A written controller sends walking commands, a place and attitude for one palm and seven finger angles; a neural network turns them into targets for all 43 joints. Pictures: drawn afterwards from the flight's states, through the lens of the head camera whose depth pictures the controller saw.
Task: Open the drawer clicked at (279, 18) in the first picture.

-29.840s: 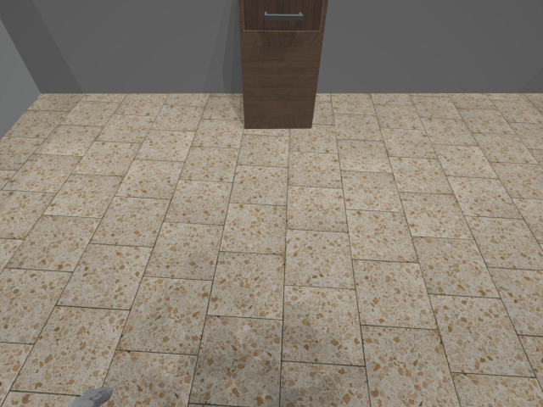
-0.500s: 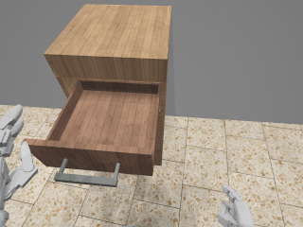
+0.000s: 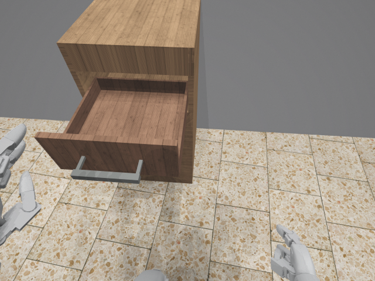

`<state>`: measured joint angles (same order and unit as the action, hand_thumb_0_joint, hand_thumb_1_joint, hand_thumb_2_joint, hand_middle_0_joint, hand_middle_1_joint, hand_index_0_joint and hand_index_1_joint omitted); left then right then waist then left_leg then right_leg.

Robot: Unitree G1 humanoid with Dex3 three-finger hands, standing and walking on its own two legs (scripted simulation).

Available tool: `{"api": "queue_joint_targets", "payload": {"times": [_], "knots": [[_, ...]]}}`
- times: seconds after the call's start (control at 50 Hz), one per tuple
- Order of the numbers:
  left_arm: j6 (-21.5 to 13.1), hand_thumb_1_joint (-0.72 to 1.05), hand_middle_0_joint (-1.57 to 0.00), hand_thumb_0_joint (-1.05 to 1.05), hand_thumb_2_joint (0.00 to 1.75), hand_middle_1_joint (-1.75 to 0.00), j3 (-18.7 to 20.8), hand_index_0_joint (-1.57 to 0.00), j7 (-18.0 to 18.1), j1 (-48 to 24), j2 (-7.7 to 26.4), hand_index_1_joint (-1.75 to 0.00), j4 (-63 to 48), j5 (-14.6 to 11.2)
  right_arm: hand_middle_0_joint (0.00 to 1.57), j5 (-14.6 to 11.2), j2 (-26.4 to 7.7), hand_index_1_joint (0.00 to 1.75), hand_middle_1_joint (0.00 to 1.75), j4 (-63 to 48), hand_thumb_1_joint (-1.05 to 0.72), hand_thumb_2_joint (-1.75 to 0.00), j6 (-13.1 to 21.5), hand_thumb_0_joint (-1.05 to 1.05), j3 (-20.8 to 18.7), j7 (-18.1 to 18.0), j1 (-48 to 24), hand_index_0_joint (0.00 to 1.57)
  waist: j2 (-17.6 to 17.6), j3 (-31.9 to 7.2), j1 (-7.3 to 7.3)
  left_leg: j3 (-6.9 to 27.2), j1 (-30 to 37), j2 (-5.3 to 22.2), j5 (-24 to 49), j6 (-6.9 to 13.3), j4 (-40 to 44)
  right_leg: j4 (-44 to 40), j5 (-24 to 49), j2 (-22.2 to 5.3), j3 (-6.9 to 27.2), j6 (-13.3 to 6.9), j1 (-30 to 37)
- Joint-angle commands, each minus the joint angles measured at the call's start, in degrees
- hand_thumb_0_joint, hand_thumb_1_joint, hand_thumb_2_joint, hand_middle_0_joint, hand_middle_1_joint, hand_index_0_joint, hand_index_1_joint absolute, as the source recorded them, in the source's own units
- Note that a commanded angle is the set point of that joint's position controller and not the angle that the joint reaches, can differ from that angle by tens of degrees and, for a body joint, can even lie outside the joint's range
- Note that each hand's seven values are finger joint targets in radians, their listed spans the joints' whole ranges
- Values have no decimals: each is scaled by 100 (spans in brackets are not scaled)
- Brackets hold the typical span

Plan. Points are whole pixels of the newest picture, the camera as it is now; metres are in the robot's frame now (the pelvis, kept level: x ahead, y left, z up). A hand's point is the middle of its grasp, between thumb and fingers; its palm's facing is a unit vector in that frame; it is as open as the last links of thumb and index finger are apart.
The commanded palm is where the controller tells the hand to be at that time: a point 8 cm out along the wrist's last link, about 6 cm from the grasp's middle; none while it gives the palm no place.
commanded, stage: stop stepping back and stand still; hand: left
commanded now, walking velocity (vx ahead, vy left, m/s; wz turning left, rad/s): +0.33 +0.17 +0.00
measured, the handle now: (108, 169) +0.41 +0.25 -0.08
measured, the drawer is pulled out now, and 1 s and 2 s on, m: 0.30 0.30 0.30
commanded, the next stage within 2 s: let the arm hang, fingers relaxed in 0.72 s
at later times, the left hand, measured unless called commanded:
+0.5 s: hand out of the picture +0.11 +0.24 +0.17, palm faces +0.40 -0.80 -0.45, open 7.4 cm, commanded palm +0.04 +0.28 +0.18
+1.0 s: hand out of the picture +0.08 +0.25 -0.07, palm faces +0.15 -0.92 -0.37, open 7.4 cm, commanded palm none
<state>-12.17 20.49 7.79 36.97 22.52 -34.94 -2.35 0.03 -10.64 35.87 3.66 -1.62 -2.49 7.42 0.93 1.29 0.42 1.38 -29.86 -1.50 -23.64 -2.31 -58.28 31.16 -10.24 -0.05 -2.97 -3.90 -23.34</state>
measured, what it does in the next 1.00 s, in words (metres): steps on the spot: left foot, then right foot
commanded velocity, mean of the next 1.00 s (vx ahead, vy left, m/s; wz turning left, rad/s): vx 0.12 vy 0.02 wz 0.00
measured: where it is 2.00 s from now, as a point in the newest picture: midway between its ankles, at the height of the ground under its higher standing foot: outside the picture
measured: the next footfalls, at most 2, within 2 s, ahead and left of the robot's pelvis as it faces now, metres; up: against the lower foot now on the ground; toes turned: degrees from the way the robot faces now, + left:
left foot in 0.16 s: -0.06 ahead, +0.14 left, +0.00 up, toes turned +3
right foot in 0.32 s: -0.03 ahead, -0.07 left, +0.00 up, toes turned -2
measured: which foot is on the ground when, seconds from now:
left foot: up 0.00-0.14, down 0.16-0.36, up 0.38-0.58, down 0.60-1.00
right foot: down 0.00-0.18, up 0.20-0.30, down 0.32-1.00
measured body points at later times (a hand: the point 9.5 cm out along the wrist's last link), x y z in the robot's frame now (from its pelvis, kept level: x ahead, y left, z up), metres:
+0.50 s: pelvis -0.08 +0.00 +0.01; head -0.08 -0.02 +0.46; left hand +0.08 +0.28 +0.19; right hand +0.07 -0.23 -0.10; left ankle -0.11 +0.12 -0.70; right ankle -0.03 -0.07 -0.73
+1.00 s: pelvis -0.08 +0.01 -0.01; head -0.08 -0.01 +0.44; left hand +0.07 +0.29 -0.05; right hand +0.05 -0.22 -0.14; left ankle -0.10 +0.14 -0.73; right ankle -0.07 -0.07 -0.73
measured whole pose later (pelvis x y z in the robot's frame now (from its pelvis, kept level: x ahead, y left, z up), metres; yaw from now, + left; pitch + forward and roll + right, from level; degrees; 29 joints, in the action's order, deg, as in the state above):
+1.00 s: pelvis -0.08 +0.01 -0.01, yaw +4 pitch +0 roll +1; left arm 2.1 5.8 1.8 16.7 13.6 22.3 2.4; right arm 1.3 -12.8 45.4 0.1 -1.1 1.0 11.5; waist -2.6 -0.6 1.1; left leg -0.7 -16.1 0.3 -18.7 0.2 -35.5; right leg 38.2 -19.9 -1.1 -5.9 -2.7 -18.9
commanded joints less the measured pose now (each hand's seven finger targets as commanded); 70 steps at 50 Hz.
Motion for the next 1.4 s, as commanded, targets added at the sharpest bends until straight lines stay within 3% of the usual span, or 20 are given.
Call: {"api": "queue_joint_targets", "payload": {"times": [0.0,0.1,0.14,0.18,0.2,0.28,0.34,0.36,0.46,0.54,0.62,0.66,0.74,0.78,0.8,0.86,0.92,0.98,1.12,1.38], "knots": [[-181,90,-20,0,90,-30,804,-20,296,255,834,-30,-495,0,20,-39,-541,30,30,-1090,-90,-90,151,0,-46,-207,-349,20,924,-908,92,-264,1027,67,-390,136,737,-1758,-1329,-1318,1298,-156,149],[-175,90,-20,0,90,-30,420,-20,473,-273,706,-30,-1181,282,20,175,-848,30,30,-913,-90,-90,423,0,-33,-327,107,20,106,-806,137,-298,1815,152,-85,519,3909,-1339,-1865,-888,1214,104,609],[-357,90,-20,0,90,-30,430,-20,462,-516,747,-30,-1544,240,20,180,-989,30,30,-1073,-90,-90,627,0,-141,-321,34,20,-1207,-524,87,659,1454,1054,380,723,4708,85,-973,-56,557,346,865],[-309,90,-20,0,90,-30,725,-20,422,-87,882,-30,-1264,126,20,-20,-795,30,30,-980,-90,-90,794,0,-151,-162,149,20,-1426,-717,-26,518,1560,1414,1572,841,4273,1216,-1125,20,75,497,706],[-256,90,-20,0,90,-30,747,-20,425,-101,894,-30,-1258,175,20,26,-689,30,30,-952,-90,-90,768,0,-86,-148,53,20,-1735,-505,0,683,849,1424,784,885,4501,1520,-1242,-72,139,516,897],[-246,90,-20,0,90,-30,623,-20,320,-547,777,-30,-721,137,20,-36,-838,30,30,-780,-90,-90,732,0,-100,-96,33,20,-838,435,8,357,94,1169,566,800,3762,-155,-689,-103,157,434,1668],[-269,90,-20,0,90,-30,699,-20,224,-797,862,-30,61,117,20,-58,-930,30,30,-691,-90,-90,637,0,-184,-109,15,20,966,705,170,-146,216,214,-290,457,1970,-2013,-1330,-1233,2429,-203,880],[-277,90,-20,0,90,-30,483,-20,189,-886,701,-30,61,114,20,-132,-889,30,30,-703,-90,-90,526,0,-272,-49,91,20,1447,221,122,-255,257,-2,-379,392,930,-2501,-2369,-1678,3085,-141,1050],[-331,90,-20,0,90,-30,525,-20,158,-62,707,-30,-299,119,20,-74,-627,30,30,-822,-90,-90,320,0,-54,5,-5,20,742,-544,86,-390,1316,129,-27,414,1868,-2183,-2211,-1306,1538,-285,455],[-345,90,-20,0,90,-30,585,-20,363,0,910,-30,-1176,218,20,43,-701,30,30,-890,-90,-90,514,0,-25,-158,-6,20,249,-687,111,-601,2054,67,194,542,3620,-1799,-2302,-922,1274,-80,533],[-446,90,-20,0,90,-30,710,-20,444,-12,962,-30,-1494,220,20,128,-807,30,30,-958,-90,-90,708,0,-125,-184,12,20,-1606,-465,23,1301,1312,1573,14,1051,4613,968,-1245,158,84,366,649],[-344,90,-20,0,90,-30,921,-20,386,138,1055,-30,-1298,150,20,78,-723,30,30,-925,-90,-90,685,0,-119,-169,90,20,-1400,-297,1,937,768,1515,-275,1019,4635,1386,-1483,87,66,400,839],[-267,90,-20,0,90,-30,768,-20,299,32,800,-30,-460,46,20,-29,-812,30,30,-765,-90,-90,620,0,-86,-139,29,20,-530,119,58,337,688,1105,1168,741,3516,-845,-327,-107,57,397,1525],[-356,90,-20,0,90,-30,743,-20,211,-231,799,-30,-223,10,20,-107,-851,30,30,-703,-90,-90,623,0,-144,-84,52,20,361,16,203,59,630,610,1067,490,2794,-1286,999,-741,1145,98,1756],[698,90,-20,0,90,-30,-1221,-20,-576,-716,110,-30,3846,664,20,-53,-1270,30,30,360,-90,-90,549,0,-323,379,161,20,639,-304,217,-187,540,447,846,290,1531,-403,2624,-1637,1195,-199,1062],[1135,90,-20,0,90,-30,-1301,-20,-645,-1064,-442,-30,4269,518,20,-3,-666,30,30,391,-90,-90,-35,0,-173,326,873,20,1055,-552,152,-78,789,318,-322,250,1566,-369,2087,-1520,1024,-583,937],[1195,90,-20,0,90,-30,-1467,-20,-634,-1591,-308,-30,5142,484,20,108,-637,30,30,410,-90,-90,-237,0,-105,349,796,20,1423,-146,133,-107,1347,219,784,341,2615,-380,1582,-1136,844,-249,712],[1257,90,-20,0,90,-30,-1610,-20,-626,-1751,-404,-30,6031,443,20,171,-792,30,30,577,-90,-90,-265,0,-57,269,612,20,527,-259,-38,227,1673,714,2649,483,2840,-284,1462,-630,669,124,958],[1233,90,-20,0,90,-30,-1657,-20,-586,-1720,-620,-30,7973,357,20,101,-467,30,30,1363,-90,-90,-285,0,64,88,881,20,-1190,-487,-73,13,1981,687,2294,381,3399,-716,985,-509,617,50,1790],[1270,90,-20,0,90,-30,-1890,-20,-594,-1771,-746,-30,9357,304,20,55,-411,30,30,2223,-90,-90,-359,0,98,53,1555,20,-39,505,-21,224,1677,818,831,519,4167,-1188,-236,-437,522,130,1305]]}}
